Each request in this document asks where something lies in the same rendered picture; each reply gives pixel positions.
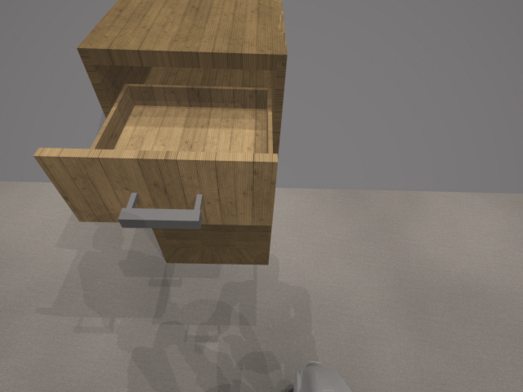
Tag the robot right shin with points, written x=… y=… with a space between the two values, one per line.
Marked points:
x=313 y=364

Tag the handle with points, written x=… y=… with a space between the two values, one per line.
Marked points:
x=131 y=217

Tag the right robot thigh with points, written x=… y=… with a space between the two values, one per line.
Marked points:
x=318 y=379

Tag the drawer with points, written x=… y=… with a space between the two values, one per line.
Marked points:
x=168 y=143

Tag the cabinet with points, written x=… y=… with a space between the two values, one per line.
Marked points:
x=211 y=43

